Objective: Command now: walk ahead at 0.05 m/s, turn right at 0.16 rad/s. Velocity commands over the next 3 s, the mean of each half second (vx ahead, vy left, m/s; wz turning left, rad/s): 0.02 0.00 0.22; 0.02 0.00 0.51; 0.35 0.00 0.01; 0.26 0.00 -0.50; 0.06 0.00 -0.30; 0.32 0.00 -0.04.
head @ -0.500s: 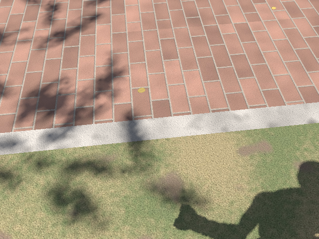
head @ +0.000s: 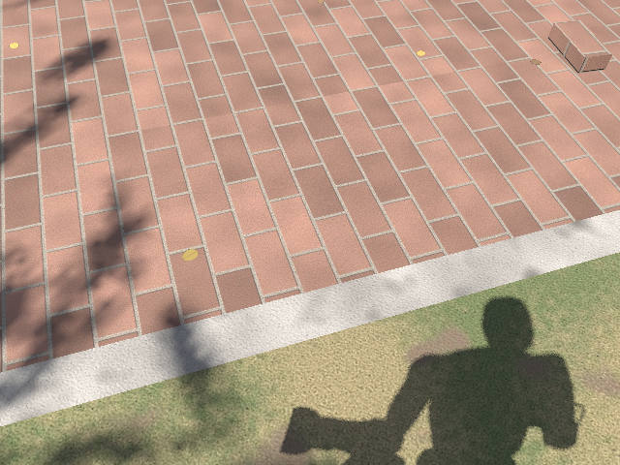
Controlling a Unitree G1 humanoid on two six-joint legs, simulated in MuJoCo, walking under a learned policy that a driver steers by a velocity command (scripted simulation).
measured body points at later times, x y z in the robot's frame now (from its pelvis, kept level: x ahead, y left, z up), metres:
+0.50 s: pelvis +0.03 +0.00 -0.01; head +0.07 +0.02 +0.44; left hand +0.11 +0.30 -0.12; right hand +0.22 -0.26 -0.10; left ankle +0.07 +0.09 -0.73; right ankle +0.00 -0.16 -0.67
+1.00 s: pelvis +0.04 -0.05 +0.01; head +0.07 -0.05 +0.46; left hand +0.03 +0.26 -0.08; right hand +0.29 -0.25 -0.10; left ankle -0.04 +0.08 -0.65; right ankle +0.09 -0.15 -0.73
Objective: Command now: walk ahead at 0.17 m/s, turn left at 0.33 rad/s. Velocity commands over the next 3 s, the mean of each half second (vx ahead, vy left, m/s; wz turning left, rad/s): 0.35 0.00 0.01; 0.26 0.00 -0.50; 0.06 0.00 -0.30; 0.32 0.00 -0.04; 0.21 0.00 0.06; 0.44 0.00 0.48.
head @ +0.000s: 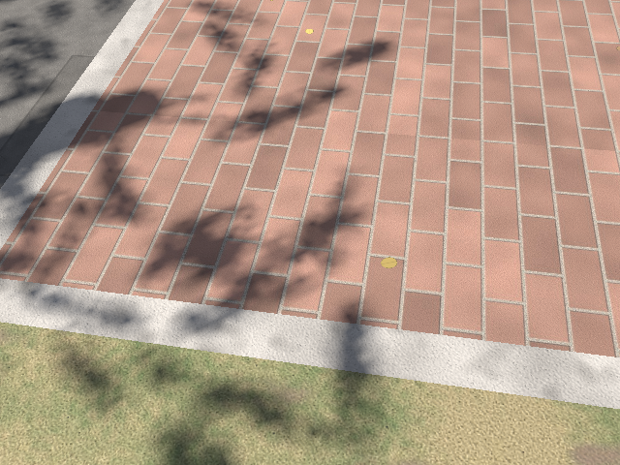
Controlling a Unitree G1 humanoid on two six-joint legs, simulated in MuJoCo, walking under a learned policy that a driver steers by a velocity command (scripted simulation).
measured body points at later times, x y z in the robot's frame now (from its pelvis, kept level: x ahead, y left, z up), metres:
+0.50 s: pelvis +0.14 +0.04 -0.01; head +0.17 +0.05 +0.44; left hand +0.32 +0.28 -0.11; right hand +0.14 -0.24 -0.12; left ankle -0.01 +0.14 -0.74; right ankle +0.32 -0.12 -0.69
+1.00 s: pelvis +0.36 +0.00 -0.01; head +0.40 -0.02 +0.44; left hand +0.58 +0.24 -0.10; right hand +0.44 -0.31 -0.10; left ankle +0.52 +0.13 -0.70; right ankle +0.35 -0.08 -0.74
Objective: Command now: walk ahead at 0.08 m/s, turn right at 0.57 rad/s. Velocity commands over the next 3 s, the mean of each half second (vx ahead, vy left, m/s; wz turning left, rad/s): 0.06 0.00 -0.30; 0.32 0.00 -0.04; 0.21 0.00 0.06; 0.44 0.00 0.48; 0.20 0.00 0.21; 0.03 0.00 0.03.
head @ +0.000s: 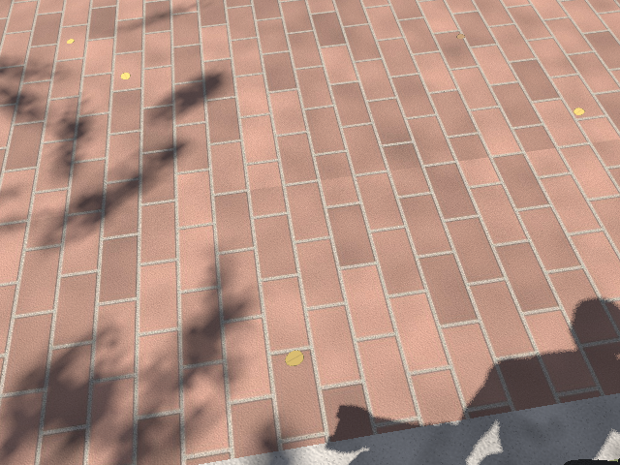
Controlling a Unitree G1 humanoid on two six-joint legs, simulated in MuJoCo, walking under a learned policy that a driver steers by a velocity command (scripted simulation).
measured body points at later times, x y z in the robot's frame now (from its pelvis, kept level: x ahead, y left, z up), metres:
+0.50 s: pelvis +0.06 +0.02 +0.00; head +0.07 +0.01 +0.45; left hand +0.22 +0.26 -0.11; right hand +0.15 -0.26 -0.12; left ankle +0.11 +0.14 -0.73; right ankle +0.02 -0.10 -0.74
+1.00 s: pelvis +0.20 +0.04 +0.01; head +0.23 +0.06 +0.46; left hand +0.39 +0.28 -0.10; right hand +0.21 -0.23 -0.10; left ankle +0.17 +0.14 -0.74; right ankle +0.27 -0.12 -0.68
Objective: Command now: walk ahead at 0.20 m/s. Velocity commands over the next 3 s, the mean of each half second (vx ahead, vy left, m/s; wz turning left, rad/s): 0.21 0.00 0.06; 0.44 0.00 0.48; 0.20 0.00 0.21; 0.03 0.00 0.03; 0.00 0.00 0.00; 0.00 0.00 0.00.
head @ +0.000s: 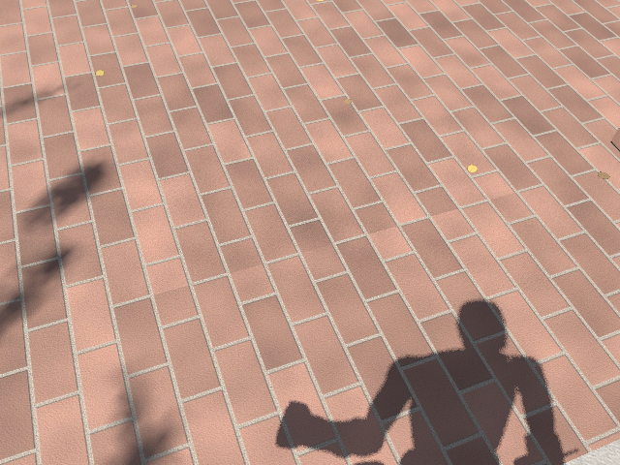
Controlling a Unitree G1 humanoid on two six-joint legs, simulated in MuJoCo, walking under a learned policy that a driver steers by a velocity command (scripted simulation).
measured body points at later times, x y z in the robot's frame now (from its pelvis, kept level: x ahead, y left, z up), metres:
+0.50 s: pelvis +0.13 -0.02 -0.01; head +0.13 +0.00 +0.44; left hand +0.24 +0.27 -0.12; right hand +0.23 -0.29 -0.12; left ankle +0.15 +0.12 -0.72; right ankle +0.19 -0.12 -0.75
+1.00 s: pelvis +0.32 +0.04 -0.01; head +0.34 +0.08 +0.44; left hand +0.51 +0.32 -0.09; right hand +0.33 -0.24 -0.11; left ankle +0.15 +0.11 -0.75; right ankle +0.52 -0.06 -0.72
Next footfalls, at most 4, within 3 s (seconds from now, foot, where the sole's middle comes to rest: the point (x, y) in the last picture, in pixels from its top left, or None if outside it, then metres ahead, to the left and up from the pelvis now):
0.16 right None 0.23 -0.12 -0.78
0.60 left None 0.19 0.11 -0.79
1.06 right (311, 431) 0.56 -0.03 -0.79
1.44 left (192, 446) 0.53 0.23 -0.79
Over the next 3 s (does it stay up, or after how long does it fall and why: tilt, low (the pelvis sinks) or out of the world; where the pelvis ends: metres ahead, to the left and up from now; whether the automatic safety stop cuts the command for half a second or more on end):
stays up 0.52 0.08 -0.01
